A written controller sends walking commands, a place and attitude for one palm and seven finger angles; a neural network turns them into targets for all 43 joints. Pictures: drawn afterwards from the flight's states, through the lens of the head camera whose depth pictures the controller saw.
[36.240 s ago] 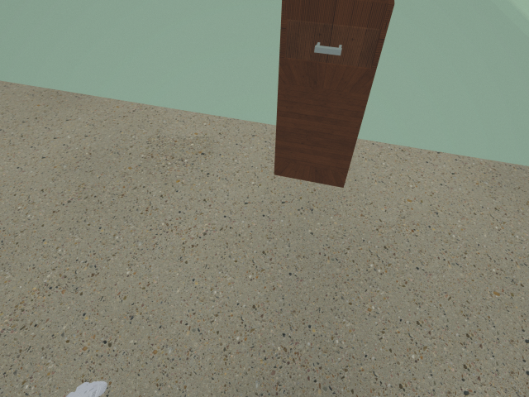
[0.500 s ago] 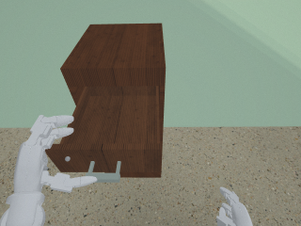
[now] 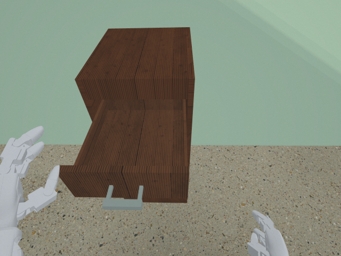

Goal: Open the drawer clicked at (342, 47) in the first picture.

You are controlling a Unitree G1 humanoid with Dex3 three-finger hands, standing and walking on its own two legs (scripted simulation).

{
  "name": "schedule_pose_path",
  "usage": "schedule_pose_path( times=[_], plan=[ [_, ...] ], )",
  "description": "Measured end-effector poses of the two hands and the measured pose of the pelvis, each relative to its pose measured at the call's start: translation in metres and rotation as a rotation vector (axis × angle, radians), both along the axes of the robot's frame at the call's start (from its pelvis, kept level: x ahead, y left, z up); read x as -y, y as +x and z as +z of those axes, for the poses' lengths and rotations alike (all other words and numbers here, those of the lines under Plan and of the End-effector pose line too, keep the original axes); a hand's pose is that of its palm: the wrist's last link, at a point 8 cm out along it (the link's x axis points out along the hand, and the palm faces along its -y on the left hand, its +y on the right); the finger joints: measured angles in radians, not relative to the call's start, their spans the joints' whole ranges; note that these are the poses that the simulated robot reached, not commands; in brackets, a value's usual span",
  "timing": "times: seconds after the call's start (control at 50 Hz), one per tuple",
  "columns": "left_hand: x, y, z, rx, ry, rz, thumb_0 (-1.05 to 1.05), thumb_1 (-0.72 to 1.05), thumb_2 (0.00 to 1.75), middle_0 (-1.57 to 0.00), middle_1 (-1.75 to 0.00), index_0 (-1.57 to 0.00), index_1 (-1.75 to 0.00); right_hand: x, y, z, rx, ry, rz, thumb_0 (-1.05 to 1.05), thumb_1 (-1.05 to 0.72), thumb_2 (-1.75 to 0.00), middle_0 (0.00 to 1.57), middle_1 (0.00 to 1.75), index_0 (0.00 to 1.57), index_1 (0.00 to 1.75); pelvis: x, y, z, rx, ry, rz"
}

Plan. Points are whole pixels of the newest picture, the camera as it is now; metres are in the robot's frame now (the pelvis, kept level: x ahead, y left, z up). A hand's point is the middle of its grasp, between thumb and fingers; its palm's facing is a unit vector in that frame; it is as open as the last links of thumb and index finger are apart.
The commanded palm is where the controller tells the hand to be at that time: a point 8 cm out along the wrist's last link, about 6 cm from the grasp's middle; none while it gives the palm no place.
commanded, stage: draw the hand back to the body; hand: left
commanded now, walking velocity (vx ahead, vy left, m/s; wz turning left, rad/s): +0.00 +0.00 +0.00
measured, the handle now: (124, 196) +0.27 +0.17 -0.04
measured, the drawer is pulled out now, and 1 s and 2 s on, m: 0.29 0.29 0.29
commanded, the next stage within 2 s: step back with the hand held close in 0.20 s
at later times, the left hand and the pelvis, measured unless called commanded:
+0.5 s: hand (50, 190) +0.18 +0.24 +0.15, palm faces +0.37 -0.81 -0.45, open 7.4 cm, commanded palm +0.12 +0.28 +0.17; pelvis -0.01 +0.00 +0.00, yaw +0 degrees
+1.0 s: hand (17, 237) +0.10 +0.25 +0.15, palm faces +0.42 -0.83 -0.38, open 7.4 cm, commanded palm +0.04 +0.29 +0.17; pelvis -0.09 +0.01 -0.02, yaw +0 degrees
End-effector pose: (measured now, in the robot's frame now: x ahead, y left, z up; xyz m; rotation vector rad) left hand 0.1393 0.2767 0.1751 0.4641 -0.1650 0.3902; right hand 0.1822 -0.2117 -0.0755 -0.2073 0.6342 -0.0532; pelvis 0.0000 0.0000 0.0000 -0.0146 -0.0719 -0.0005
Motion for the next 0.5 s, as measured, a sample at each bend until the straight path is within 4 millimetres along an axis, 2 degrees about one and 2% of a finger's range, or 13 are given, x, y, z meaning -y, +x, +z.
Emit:
schedule_pose_path(
  times=[0.14, 0.32, 0.42, 0.5],
  plan=[
    [0.0, -0.004, -0.004, -0.004, -0.024, 0.01, 0.01, 0.79, 0.85, -0.22, -0.36, -0.22, -0.37, -0.005, 0.002, 0.002, 0.005, -0.001, 0.023, 0.02, -0.91, -0.9, 0.2, 0.3, 0.2, 0.3, -0.001, -0.003, 0.0, 0.004, 0.0, 0.007],
    [0.002, -0.007, -0.002, -0.004, -0.014, 0.009, 0.01, 0.87, 0.89, -0.21, -0.31, -0.21, -0.31, -0.002, -0.006, 0.0, -0.004, 0.003, 0.018, 0.02, -0.91, -0.9, 0.2, 0.3, 0.2, 0.3, 0.001, -0.005, 0.0, 0.006, 0.001, 0.01],
    [-0.002, -0.005, 0.003, -0.004, 0.047, 0.006, 0.01, 0.88, 0.9, -0.21, -0.3, -0.21, -0.31, 0.008, -0.015, -0.001, -0.031, -0.021, -0.013, 0.02, -0.9, -0.9, 0.2, 0.3, 0.2, 0.3, 0.002, -0.008, -0.001, -0.043, -0.008, 0.001],
    [0.001, 0.001, -0.005, -0.027, 0.039, -0.019, 0.01, 0.89, 0.9, -0.21, -0.3, -0.21, -0.3, 0.021, -0.029, -0.001, -0.051, -0.049, -0.07, 0.01, -0.9, -0.9, 0.2, 0.3, 0.2, 0.3, -0.001, -0.012, -0.003, -0.072, -0.012, -0.008]
  ],
)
